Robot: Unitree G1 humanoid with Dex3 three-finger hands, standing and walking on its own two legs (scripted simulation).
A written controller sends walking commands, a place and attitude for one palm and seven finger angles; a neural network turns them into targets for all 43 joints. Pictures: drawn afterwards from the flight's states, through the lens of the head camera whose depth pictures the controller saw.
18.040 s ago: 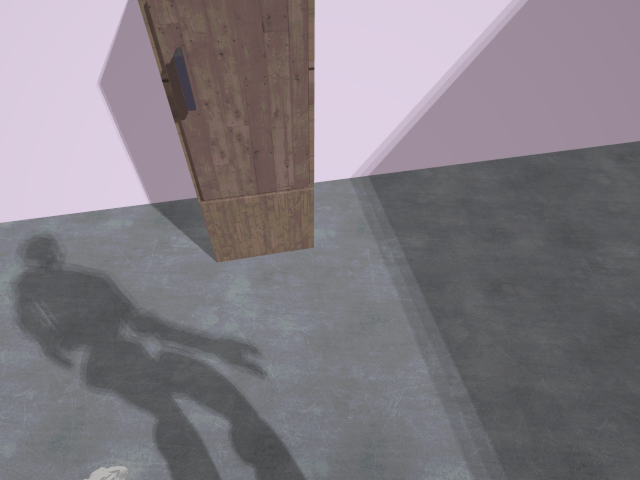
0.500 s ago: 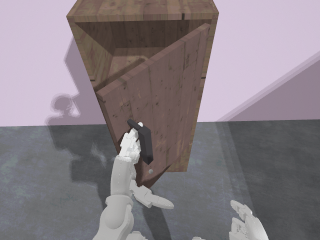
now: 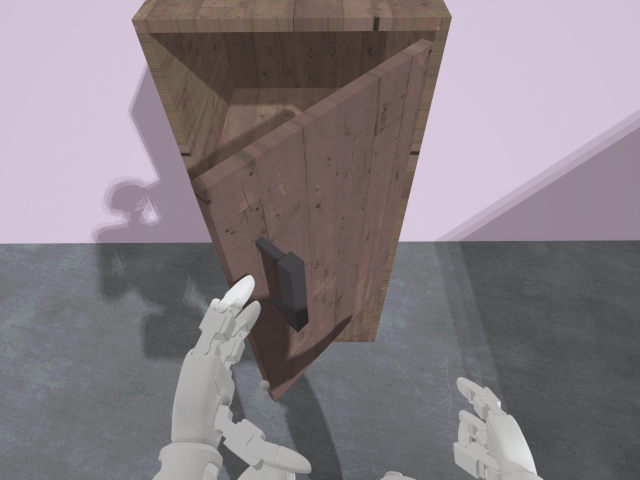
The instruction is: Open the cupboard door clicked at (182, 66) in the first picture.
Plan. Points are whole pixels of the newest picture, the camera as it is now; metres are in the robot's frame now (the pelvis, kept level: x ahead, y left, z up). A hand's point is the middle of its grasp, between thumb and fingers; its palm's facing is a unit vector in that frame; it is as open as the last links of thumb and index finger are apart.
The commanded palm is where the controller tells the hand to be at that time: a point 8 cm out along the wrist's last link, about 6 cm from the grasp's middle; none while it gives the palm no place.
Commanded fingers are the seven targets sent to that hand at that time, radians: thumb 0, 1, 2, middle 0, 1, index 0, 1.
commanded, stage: slide the hand sideways off the handle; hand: left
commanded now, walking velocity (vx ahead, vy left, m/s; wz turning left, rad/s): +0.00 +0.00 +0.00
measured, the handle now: (282, 286) +0.33 +0.07 +0.08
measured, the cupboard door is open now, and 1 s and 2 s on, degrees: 48 48 48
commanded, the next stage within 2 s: draw the hand back to the body in 0.36 s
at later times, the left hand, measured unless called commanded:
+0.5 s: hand (226, 422) +0.18 +0.11 +0.07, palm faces +0.01 -1.00 -0.01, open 16.3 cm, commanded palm +0.15 +0.16 +0.08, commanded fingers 0.00 -0.50 0.30 -0.15 -0.30 -0.15 -0.30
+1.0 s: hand (145, 392) +0.18 +0.16 +0.13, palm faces +0.05 -0.99 -0.11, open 16.1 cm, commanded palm +0.15 +0.22 +0.15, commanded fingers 0.00 -0.22 0.42 -0.16 -0.30 -0.16 -0.30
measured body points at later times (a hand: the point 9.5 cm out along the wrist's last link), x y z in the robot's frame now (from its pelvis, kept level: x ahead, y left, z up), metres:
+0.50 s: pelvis +0.00 -0.01 -0.01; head +0.04 -0.03 +0.43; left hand +0.17 +0.16 +0.08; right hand +0.19 -0.24 -0.08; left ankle +0.02 +0.11 -0.67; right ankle +0.00 -0.11 -0.67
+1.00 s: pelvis +0.01 +0.00 +0.02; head +0.01 -0.01 +0.47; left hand +0.18 +0.22 +0.14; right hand +0.20 -0.22 -0.04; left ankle +0.02 +0.11 -0.67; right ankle +0.00 -0.11 -0.67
